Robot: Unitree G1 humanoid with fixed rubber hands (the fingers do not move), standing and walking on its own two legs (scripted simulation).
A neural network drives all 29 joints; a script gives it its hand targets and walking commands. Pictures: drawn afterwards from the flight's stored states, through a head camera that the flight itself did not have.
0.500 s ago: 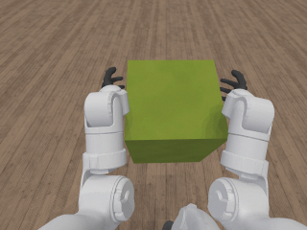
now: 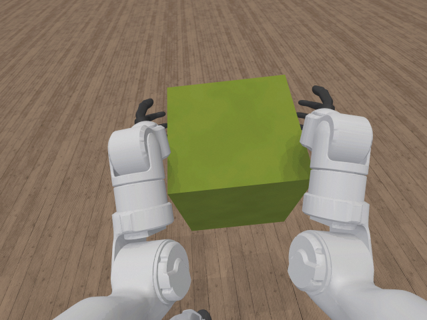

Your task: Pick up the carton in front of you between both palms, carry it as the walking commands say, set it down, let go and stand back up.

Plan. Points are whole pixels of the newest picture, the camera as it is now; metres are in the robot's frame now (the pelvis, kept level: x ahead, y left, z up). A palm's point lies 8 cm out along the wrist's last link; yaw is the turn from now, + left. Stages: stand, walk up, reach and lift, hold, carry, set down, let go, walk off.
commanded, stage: carry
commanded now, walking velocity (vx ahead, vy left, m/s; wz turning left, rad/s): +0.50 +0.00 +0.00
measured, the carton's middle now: (232, 162) +0.39 +0.00 +0.10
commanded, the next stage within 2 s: none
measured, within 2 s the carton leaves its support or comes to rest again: neither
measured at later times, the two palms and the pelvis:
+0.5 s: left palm (186, 89) +0.63 +0.11 +0.12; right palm (296, 82) +0.63 -0.17 +0.13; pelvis +0.33 -0.03 +0.01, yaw +0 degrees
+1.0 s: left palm (191, 53) +0.91 +0.13 +0.10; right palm (274, 44) +0.91 -0.15 +0.11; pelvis +0.64 -0.01 +0.00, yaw -2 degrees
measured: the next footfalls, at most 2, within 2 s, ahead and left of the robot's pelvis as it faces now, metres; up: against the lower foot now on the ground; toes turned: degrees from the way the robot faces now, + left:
left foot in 0.04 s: +0.23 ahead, +0.11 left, +0.00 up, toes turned +8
right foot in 0.50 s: +0.47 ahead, -0.16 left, +0.00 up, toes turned -10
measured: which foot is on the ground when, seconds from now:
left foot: up 0.00-0.02, down 0.04-0.52, up 0.54-0.88, down 0.90-1.00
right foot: down 0.00-0.06, up 0.08-0.48, down 0.50-0.90, up 0.92-1.00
